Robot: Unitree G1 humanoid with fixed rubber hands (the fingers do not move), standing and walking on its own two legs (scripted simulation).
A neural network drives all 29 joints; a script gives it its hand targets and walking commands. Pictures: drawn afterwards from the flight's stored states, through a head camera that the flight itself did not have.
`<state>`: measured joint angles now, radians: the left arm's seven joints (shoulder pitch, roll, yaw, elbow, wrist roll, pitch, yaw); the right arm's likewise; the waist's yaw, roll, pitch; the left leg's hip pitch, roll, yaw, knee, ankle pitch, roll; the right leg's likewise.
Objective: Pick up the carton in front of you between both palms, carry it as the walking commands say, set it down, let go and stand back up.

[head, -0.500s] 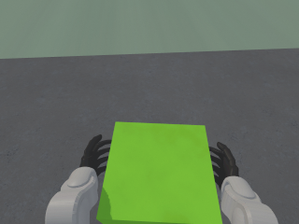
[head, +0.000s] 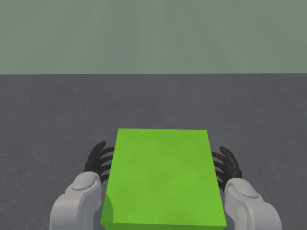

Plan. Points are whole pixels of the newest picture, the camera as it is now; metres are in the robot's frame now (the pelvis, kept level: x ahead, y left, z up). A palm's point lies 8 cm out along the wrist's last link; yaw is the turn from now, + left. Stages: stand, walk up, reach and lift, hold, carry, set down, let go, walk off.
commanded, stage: carry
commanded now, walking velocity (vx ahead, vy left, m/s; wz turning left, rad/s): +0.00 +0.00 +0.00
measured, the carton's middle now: (161, 191) +0.25 +0.00 +0.01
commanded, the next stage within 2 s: none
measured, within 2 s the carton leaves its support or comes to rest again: neither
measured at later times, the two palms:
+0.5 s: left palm (89, 201) +0.20 +0.16 +0.04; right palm (223, 209) +0.20 -0.14 +0.04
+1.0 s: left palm (84, 199) +0.21 +0.18 +0.03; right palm (212, 206) +0.21 -0.12 +0.02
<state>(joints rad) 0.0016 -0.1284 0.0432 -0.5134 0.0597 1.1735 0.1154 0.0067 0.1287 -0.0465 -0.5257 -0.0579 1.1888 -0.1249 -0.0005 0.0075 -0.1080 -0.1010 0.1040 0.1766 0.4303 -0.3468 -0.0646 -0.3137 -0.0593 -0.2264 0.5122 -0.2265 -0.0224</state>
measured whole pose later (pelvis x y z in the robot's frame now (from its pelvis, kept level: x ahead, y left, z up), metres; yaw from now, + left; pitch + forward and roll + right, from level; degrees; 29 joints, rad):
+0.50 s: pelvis -0.05 +0.01 +0.00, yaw -1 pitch +1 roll +0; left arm -0.08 -0.13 0.08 -0.04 0.21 0.91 0.04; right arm -0.08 0.13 -0.09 -0.03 -0.19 0.92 -0.04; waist 0.00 -0.01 -0.11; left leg -0.14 0.09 0.21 0.50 -0.36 -0.02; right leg -0.32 -0.08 -0.20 0.49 -0.18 -0.02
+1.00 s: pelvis -0.07 +0.03 -0.01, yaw +0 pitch +2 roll +0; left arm -0.15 -0.13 0.13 0.08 0.21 0.72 0.04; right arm -0.15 0.13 -0.12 0.08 -0.22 0.73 -0.03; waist 0.00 0.01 -0.06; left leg -0.21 0.07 0.21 0.55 -0.37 0.01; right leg -0.38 -0.11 -0.19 0.51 -0.16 0.00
